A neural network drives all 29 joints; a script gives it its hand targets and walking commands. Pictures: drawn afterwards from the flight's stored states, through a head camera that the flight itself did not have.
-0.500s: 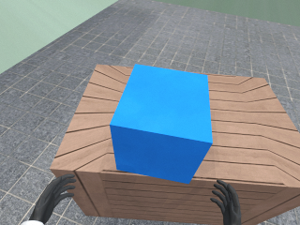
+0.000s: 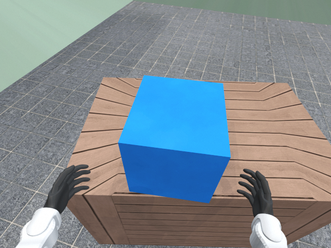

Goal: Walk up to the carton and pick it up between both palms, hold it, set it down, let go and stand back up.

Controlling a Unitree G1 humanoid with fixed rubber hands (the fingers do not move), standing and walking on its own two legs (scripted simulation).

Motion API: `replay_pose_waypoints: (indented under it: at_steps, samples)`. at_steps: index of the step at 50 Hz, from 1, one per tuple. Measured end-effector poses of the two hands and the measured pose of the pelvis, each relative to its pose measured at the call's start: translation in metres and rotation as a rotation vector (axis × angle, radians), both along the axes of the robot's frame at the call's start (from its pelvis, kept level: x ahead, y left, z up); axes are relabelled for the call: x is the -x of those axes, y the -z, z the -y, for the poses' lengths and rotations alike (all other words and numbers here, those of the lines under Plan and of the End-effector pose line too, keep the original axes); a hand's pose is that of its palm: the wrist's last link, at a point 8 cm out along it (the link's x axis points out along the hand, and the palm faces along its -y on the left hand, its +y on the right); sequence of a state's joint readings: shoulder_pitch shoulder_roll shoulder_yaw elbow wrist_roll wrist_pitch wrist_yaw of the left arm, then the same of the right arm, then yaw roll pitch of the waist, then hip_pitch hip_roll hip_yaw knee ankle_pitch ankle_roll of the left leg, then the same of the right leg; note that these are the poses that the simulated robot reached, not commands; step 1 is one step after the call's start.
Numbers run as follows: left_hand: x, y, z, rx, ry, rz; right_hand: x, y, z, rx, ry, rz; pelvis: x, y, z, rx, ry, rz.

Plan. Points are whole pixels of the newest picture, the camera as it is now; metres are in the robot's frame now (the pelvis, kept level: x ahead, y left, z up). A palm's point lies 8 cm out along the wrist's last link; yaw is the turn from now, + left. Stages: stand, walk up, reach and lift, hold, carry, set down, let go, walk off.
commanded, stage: reach and lift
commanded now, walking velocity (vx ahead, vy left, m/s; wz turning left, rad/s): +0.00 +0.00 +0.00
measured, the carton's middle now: (175, 137) +0.43 -0.03 -0.01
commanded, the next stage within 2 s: none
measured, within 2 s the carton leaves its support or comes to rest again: neither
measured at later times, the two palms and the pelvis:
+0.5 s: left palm (71, 154) +0.32 +0.24 +0.07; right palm (265, 176) +0.25 -0.23 +0.06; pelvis +0.00 -0.01 +0.01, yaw -1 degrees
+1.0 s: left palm (76, 122) +0.38 +0.23 +0.11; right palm (270, 149) +0.31 -0.24 +0.10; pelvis -0.01 -0.01 +0.01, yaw -1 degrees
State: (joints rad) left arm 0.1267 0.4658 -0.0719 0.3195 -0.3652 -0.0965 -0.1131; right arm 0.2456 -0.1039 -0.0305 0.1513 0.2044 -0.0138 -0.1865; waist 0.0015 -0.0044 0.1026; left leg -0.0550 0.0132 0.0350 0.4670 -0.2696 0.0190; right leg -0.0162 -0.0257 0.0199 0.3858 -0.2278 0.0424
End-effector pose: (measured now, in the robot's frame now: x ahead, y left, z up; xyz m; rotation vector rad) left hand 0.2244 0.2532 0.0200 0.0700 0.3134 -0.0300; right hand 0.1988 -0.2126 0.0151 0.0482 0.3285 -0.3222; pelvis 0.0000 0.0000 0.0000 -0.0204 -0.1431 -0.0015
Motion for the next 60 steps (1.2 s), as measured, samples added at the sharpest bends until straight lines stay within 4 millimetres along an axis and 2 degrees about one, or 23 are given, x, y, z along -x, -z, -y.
replay_pose_waypoints:
  at_steps: [8,14,24,30,36,60]
  samples:
    - [-0.030,-0.011,0.005,0.007,0.003,0.000,-0.016,-0.014,0.005,0.001,-0.016,0.003,-0.003,-0.002,0.003,-0.005,0.009,-0.020]
    - [-0.053,-0.024,0.014,0.015,0.023,0.013,-0.031,-0.026,0.008,0.010,-0.031,0.025,-0.004,-0.004,0.005,-0.004,0.014,-0.036]
    - [-0.089,-0.046,0.016,0.017,0.019,0.027,-0.053,-0.042,0.013,0.003,-0.035,0.042,-0.004,-0.006,0.007,-0.007,0.022,-0.060]
    - [-0.106,-0.060,0.018,0.016,0.020,0.038,-0.064,-0.054,0.021,0.008,-0.025,0.061,-0.003,-0.007,0.007,-0.007,0.023,-0.068]
    - [-0.121,-0.067,0.021,0.023,0.018,0.020,-0.073,-0.061,0.026,0.016,-0.023,0.050,0.000,-0.007,0.008,-0.008,0.025,-0.075]
    - [-0.179,-0.111,0.027,0.013,0.015,0.042,-0.126,-0.096,0.036,0.012,-0.016,0.068,0.007,-0.006,0.006,-0.002,0.006,-0.136]
